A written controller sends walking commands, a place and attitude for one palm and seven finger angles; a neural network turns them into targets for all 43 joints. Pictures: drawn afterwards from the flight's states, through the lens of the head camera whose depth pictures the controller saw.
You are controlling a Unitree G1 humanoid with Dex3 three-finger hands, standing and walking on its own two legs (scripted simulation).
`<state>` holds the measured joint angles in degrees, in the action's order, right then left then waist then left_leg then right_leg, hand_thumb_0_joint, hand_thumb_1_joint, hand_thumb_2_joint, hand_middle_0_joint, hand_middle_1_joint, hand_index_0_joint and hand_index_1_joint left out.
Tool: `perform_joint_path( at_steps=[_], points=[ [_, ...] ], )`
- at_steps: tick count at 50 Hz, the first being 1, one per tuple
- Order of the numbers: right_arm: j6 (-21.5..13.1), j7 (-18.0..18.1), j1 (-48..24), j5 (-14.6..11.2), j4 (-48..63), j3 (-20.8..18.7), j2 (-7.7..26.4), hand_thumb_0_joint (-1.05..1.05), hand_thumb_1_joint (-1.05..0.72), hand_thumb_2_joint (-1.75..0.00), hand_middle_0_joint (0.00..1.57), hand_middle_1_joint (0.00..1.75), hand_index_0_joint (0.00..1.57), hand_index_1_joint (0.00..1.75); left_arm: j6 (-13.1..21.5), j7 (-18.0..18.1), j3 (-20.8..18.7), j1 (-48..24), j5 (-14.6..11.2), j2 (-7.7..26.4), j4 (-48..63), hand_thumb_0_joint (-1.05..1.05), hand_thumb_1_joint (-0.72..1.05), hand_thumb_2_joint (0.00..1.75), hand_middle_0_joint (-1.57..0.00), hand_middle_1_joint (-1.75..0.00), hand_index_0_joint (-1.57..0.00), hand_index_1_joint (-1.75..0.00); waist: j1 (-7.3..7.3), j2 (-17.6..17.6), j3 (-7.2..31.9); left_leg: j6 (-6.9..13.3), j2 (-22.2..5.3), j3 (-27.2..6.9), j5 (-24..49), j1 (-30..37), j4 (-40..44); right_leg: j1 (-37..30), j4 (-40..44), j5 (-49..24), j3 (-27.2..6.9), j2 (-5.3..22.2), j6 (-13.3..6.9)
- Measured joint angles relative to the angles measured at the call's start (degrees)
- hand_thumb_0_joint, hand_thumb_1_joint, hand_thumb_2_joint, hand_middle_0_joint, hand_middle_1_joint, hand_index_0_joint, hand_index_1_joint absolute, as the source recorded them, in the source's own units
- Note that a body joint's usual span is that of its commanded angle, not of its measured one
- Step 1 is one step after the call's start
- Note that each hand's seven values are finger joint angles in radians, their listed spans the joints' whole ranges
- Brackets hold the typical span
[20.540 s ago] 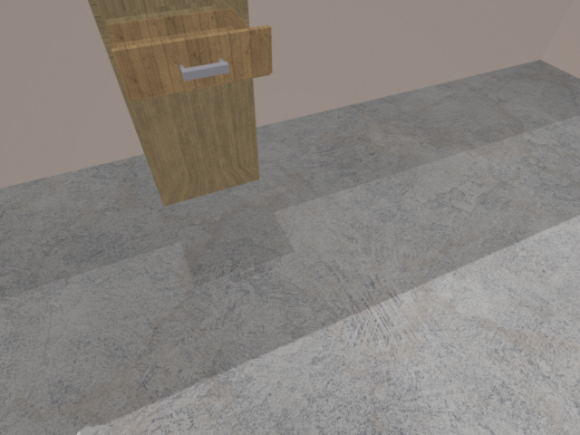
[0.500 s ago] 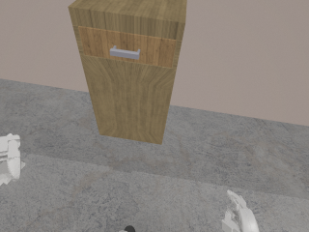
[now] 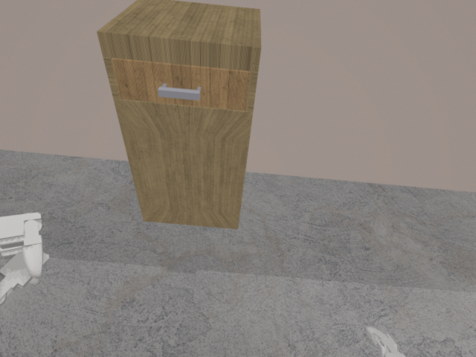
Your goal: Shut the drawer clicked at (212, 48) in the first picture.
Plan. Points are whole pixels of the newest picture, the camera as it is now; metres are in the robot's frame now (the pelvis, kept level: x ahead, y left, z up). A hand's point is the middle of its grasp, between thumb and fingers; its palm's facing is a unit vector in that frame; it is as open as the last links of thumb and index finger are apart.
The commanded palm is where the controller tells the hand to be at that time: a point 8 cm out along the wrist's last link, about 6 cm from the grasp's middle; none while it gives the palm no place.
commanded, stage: stop stepping back and stand still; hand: left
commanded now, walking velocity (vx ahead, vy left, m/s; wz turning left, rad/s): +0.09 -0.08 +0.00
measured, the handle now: (180, 90) +0.90 +0.23 +0.02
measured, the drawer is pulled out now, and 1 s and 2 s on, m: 0.00 0.00 0.00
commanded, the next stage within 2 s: let the arm hang, fingers relaxed in 0.16 s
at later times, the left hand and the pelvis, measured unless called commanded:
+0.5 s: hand out of the picture +0.11 +0.19 -0.13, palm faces +0.06 -0.96 -0.27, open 3.1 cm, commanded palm none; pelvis -0.01 -0.02 +0.00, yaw +5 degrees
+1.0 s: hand out of the picture -0.02 +0.20 -0.15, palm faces +0.10 -0.96 -0.27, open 6.8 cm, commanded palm none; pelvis -0.01 -0.01 +0.02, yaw +5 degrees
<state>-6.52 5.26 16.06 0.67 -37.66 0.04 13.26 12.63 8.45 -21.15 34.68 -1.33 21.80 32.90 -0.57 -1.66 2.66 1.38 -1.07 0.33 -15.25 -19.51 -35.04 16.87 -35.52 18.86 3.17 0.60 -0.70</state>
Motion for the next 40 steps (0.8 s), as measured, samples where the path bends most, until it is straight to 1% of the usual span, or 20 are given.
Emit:
perform_joint_path(
  at_steps=[2,4,6,8,9,11,13,14,15,17,19,21,22,23,26,27,28,31,34,40],
  points=[
    [-0.42,0.49,-0.7,-0.17,-0.55,-0.11,-0.6,0.01,-0.9,-0.89,0.2,0.3,0.2,0.3,-0.31,0.23,-0.28,-1.92,0.39,-0.64,-2.08,0.01,0.89,0.9,-1.41,-1.6,-1.41,-1.6,-0.03,-0.86,-0.65,0.0,0.97,0.84,1.43,0.35,-0.54,1.24,-4.58,4.35,-1.47,0.3,0.17],
    [-0.84,0.38,-0.7,-0.09,-0.32,0.2,-1.72,0.01,-0.91,-0.89,0.2,0.3,0.2,0.3,-1.11,0.2,-0.61,-2.81,0.82,-0.69,-3.92,0.02,0.89,0.9,-1.41,-1.6,-1.41,-1.6,-0.53,-1.03,-0.67,-0.04,1.5,0.98,1.66,1.6,1.16,1.13,-5.94,6.05,-1.63,-0.05,0.05],
    [-1.2,-0.15,-0.32,0.03,0.59,0.98,-2.79,0.01,-0.91,-0.89,0.2,0.3,0.2,0.3,-1.47,0.1,-0.98,-2.62,1.05,0.08,-4.05,0.02,0.89,0.9,-1.4,-1.6,-1.41,-1.6,-0.92,-1.1,-0.62,-0.34,1.67,0.74,2.24,2.18,2.56,-1.09,-0.6,4.82,-1.04,-0.51,-0.29],
    [-1.06,-0.89,-0.41,0.29,1.34,1.52,-3.24,0.01,-0.9,-0.89,0.2,0.3,0.2,0.3,-1.1,-0.3,-0.92,-2.0,1.03,0.51,-3.04,0.02,0.89,0.9,-1.4,-1.6,-1.41,-1.6,-1.02,-0.42,-0.96,-0.57,1.16,0.21,0.24,1.24,1.08,-1.6,2.33,-2.07,-0.51,-1.15,-1.21],
    [-0.9,-1.24,-0.51,0.3,1.32,1.59,-3.29,0.01,-0.9,-0.89,0.2,0.3,0.2,0.3,-0.91,-0.53,-0.64,-1.72,0.93,0.62,-2.3,0.02,0.89,0.9,-1.4,-1.6,-1.41,-1.6,-0.92,-0.11,-1.02,-0.68,1.0,-0.1,-1.7,0.08,-1.59,-1.47,2.69,-3.52,-0.2,-1.38,-1.52],
    [-0.42,-1.67,-0.71,0.16,0.58,1.5,-3.22,0.01,-0.9,-0.89,0.2,0.3,0.2,0.3,-0.43,-0.83,0.03,-1.19,0.63,0.41,-1.14,0.02,0.89,0.9,-1.4,-1.6,-1.41,-1.6,-0.45,0.1,-0.88,-0.79,0.75,-0.05,-3.67,-1.81,-7.55,-1.58,3.63,-3.93,0.04,-1.6,-1.68],
    [-0.05,-1.72,-0.67,-0.02,0.08,1.44,-2.99,0.01,-0.9,-0.89,0.21,0.3,0.2,0.3,-0.16,-0.82,0.22,-0.33,0.35,-0.04,-0.36,0.02,0.89,0.9,-1.4,-1.6,-1.41,-1.59,-0.21,-0.1,-0.65,-0.49,0.36,0.57,-3.23,-0.55,-5.51,-1.75,4.23,-3.72,-0.03,-1.41,-1.35],
    [-1.48,-2.72,-0.57,0.07,-0.92,0.76,-2.29,0.01,-0.9,-0.89,0.21,0.3,0.2,0.3,0.78,-1.65,1.37,-1.49,0.8,0.04,-3.05,0.01,0.89,0.9,-1.4,-1.6,-1.41,-1.6,0.0,0.53,-0.13,-0.15,0.07,0.33,1.51,0.12,-3.22,-0.54,2.62,-3.21,0.73,-1.13,-1.18],
    [-1.71,-3.81,-0.7,0.12,-1.9,-0.04,-1.07,0.01,-0.9,-0.89,0.21,0.3,0.2,0.3,-0.26,-3.1,3.51,-4.23,1.46,-0.04,-8.14,0.01,0.89,0.9,-1.4,-1.6,-1.41,-1.59,0.1,1.67,0.46,-0.28,0.31,-0.2,1.2,0.14,-2.11,1.45,-0.44,-2.32,1.22,-0.7,-0.65],
    [0.92,-4.72,-2.35,0.53,-4.57,-0.85,0.59,0.01,-0.9,-0.89,0.21,0.3,0.2,0.3,-6.04,-5.16,7.88,-11.18,2.2,-1.27,-22.57,0.0,0.9,0.9,-1.39,-1.59,-1.4,-1.58,-0.4,2.6,0.79,0.0,2.08,-0.87,-2.14,-1.14,-2.97,5.47,-8.51,4.14,-1.14,0.06,0.29],
    [3.27,-4.91,-3.6,1.37,-6.65,-0.67,1.02,0.01,-0.9,-0.89,0.21,0.3,0.2,0.3,-11.45,-6.02,11.14,-17.24,2.55,-3.36,-38.92,0.0,0.9,0.9,-1.36,-1.56,-1.37,-1.56,-1.32,2.37,0.21,0.06,3.7,-1.37,-2.01,-1.25,-2.81,7.34,-13.07,7.2,-4.03,0.05,0.64],
    [4.53,-5.01,-3.88,1.65,-7.86,-0.08,0.66,0.01,-0.9,-0.89,0.2,0.3,0.2,0.3,-14.59,-6.41,13.9,-20.66,2.6,-5.15,-53.04,0.01,0.9,0.9,-1.31,-1.52,-1.32,-1.52,-1.93,1.43,-0.93,-0.42,4.44,-1.55,-0.95,-0.23,-1.88,6.07,-10.17,4.65,-5.28,-0.11,0.71],
    [5.02,-5.05,-3.82,1.47,-8.35,0.19,0.24,0.01,-0.91,-0.89,0.2,0.3,0.2,0.3,-15.29,-6.71,15.3,-21.1,2.63,-5.63,-58.39,0.01,0.91,0.9,-1.29,-1.49,-1.3,-1.49,-1.98,0.34,-1.48,-0.67,4.81,-1.22,-0.87,0.19,-1.84,4.42,-6.0,0.0,-6.03,0.06,0.46],
    [5.54,-5.11,-3.95,1.14,-9.13,0.23,-0.04,0.01,-0.91,-0.89,0.2,0.3,0.2,0.3,-15.56,-7.0,16.66,-21.23,2.7,-6.51,-63.41,0.01,0.91,0.9,-1.26,-1.47,-1.27,-1.46,-1.91,-0.04,-2.2,-1.02,4.55,-1.08,-1.06,0.54,-2.09,3.79,-4.83,-2.15,-6.3,-0.26,0.17],
    [7.54,-5.19,-3.26,0.74,-11.91,-0.42,-0.46,0.01,-0.91,-0.89,0.2,0.3,0.2,0.3,-16.38,-8.05,20.83,-20.0,2.66,-10.03,-75.43,0.01,0.91,0.9,-1.16,-1.37,-1.17,-1.36,-2.43,0.74,-4.05,-0.86,2.86,-2.4,-2.2,1.6,-1.79,1.73,-2.54,-2.32,-4.9,-1.89,-0.65],
    [8.03,-5.11,-2.7,0.73,-13.03,-0.59,-0.7,0.01,-0.91,-0.89,0.2,0.3,0.2,0.3,-16.14,-6.9,20.99,-19.38,3.28,-10.72,-78.1,0.01,0.91,0.9,-1.13,-1.35,-1.13,-1.33,-2.25,0.81,-4.51,-0.69,2.31,-2.94,-2.07,1.71,-1.37,1.07,-1.05,-2.81,-4.42,-2.48,-0.88],
    [8.34,-5.0,-2.04,0.7,-14.22,-0.69,-1.0,0.01,-0.91,-0.89,0.2,0.3,0.2,0.3,-15.92,-6.26,20.57,-18.93,3.41,-10.51,-80.32,0.02,0.91,0.9,-1.09,-1.33,-1.1,-1.29,-1.87,0.8,-5.01,-0.68,1.78,-3.47,-0.92,1.86,-0.65,0.5,0.42,-3.53,-4.04,-3.07,-1.12],
    [8.9,-4.71,0.2,0.87,-17.91,-0.8,-1.71,0.01,-0.91,-0.89,0.2,0.3,0.2,0.3,-15.66,-7.13,20.11,-17.65,2.39,-9.17,-86.12,0.02,0.9,0.9,-0.98,-1.24,-0.99,-1.17,-0.75,0.57,-5.98,-2.13,0.83,-4.09,1.31,2.43,1.75,-0.71,4.12,-5.63,-3.62,-3.89,-1.47],
    [9.14,-4.51,2.58,0.97,-21.0,-0.99,-1.96,0.01,-0.91,-0.89,0.2,0.3,0.2,0.3,-15.5,-7.79,19.93,-16.47,2.01,-8.32,-90.39,0.02,0.91,0.9,-0.87,-1.1,-0.88,-1.05,0.25,0.92,-6.1,-2.04,0.8,-4.11,2.3,2.81,4.23,-1.29,7.0,-7.03,-3.62,-3.81,-1.52],
    [8.49,-4.11,4.64,0.49,-25.16,-1.24,-2.1,0.01,-0.91,-0.89,0.2,0.3,0.2,0.3,-14.56,-7.77,19.58,-15.39,1.65,-7.42,-95.99,0.01,0.91,0.9,-0.64,-0.82,-0.65,-0.79,0.76,1.68,-6.25,-1.82,1.38,-3.72,4.01,4.67,7.76,-2.77,9.74,-8.37,-4.05,-3.08,-0.98]
  ],
)
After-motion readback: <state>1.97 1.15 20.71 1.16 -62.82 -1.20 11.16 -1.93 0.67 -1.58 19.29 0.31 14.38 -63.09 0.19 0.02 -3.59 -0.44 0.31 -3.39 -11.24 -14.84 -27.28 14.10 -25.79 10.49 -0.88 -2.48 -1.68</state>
